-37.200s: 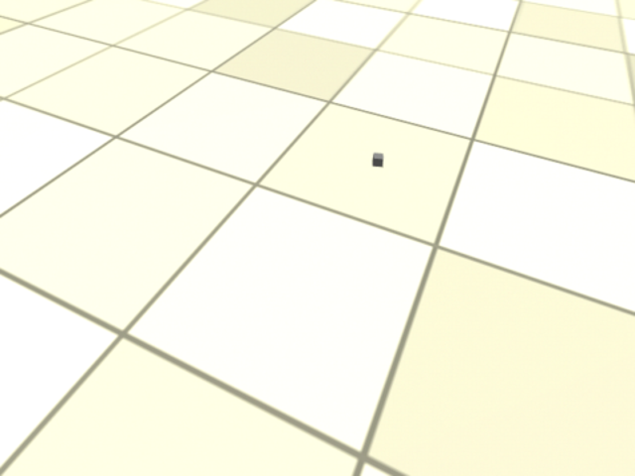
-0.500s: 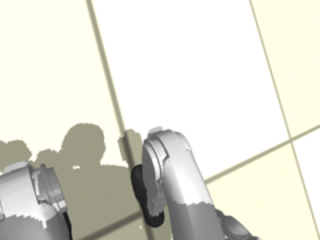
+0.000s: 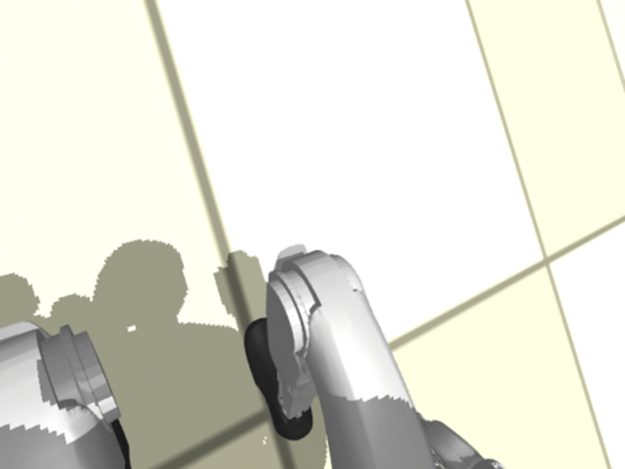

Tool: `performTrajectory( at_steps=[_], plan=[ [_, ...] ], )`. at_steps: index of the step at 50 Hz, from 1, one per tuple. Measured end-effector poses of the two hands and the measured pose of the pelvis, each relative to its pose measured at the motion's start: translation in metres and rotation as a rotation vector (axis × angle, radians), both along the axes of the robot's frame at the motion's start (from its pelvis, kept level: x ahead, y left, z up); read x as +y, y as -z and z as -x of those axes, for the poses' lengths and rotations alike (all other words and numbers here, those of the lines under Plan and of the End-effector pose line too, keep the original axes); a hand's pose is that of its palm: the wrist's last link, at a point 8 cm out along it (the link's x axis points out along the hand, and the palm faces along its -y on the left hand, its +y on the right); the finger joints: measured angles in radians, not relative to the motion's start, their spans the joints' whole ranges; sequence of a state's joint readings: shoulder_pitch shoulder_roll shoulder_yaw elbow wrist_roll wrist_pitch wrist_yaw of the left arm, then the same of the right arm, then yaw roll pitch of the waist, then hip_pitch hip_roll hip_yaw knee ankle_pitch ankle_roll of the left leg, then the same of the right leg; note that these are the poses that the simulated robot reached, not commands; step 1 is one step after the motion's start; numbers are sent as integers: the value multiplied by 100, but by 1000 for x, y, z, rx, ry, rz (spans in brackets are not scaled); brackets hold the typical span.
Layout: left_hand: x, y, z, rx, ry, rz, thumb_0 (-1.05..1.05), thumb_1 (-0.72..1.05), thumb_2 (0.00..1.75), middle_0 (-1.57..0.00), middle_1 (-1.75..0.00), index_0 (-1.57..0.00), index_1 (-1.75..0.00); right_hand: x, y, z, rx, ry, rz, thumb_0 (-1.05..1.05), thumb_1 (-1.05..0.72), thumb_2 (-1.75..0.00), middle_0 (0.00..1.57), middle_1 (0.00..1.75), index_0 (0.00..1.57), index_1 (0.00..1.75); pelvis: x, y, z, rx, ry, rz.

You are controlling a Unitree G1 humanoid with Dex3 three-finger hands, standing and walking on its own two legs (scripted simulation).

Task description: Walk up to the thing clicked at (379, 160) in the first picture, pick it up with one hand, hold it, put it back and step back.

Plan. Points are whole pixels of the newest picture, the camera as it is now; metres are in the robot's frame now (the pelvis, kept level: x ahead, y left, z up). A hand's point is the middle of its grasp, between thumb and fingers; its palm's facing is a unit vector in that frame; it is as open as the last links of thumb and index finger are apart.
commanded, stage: rest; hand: left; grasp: from above
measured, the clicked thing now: out of the picture +0.43 +0.38 -0.27
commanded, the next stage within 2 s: open in 0.10 s
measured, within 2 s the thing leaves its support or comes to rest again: neither
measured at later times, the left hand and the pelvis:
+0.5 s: hand out of the picture +0.42 +0.37 -0.24, palm faces -0.37 -0.23 -0.90, open 7.5 cm; pelvis +0.00 +0.00 +0.00, yaw -1 degrees
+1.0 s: hand out of the picture +0.42 +0.37 -0.24, palm faces -0.37 -0.24 -0.89, open 11.9 cm; pelvis +0.00 +0.00 +0.00, yaw -1 degrees
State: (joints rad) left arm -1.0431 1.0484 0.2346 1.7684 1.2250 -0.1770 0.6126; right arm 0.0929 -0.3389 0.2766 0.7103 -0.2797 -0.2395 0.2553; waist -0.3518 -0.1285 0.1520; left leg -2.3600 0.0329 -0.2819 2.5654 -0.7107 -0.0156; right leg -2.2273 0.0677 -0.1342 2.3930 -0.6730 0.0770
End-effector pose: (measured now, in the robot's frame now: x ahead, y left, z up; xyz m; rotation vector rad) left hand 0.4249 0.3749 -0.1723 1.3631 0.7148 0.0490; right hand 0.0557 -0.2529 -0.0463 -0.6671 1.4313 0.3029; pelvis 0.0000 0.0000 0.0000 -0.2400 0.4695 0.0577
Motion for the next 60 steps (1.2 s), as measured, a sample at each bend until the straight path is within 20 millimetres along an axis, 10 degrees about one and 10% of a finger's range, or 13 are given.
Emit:
performTrajectory(
  at_steps=[15,36,60],
  plan=[
    [-1,0,-1,8,-1,-3,-12,45,6,-99,-9,-126,-14,1,-3,1,-17,-31,-16,0,-90,-90,20,30,20,30,1,1,3,-21,5,4],
    [1,8,-4,-8,-6,-9,-1,8,50,-66,-43,-65,-45,2,-12,2,-1,-42,1,0,-90,-90,20,31,21,30,2,-2,3,-18,6,17],
    [0,4,0,13,8,-5,0,-24,79,-38,-70,-35,-72,2,-11,6,1,-46,-15,0,-89,-90,20,31,21,30,0,-3,6,-28,5,10]
  ],
)
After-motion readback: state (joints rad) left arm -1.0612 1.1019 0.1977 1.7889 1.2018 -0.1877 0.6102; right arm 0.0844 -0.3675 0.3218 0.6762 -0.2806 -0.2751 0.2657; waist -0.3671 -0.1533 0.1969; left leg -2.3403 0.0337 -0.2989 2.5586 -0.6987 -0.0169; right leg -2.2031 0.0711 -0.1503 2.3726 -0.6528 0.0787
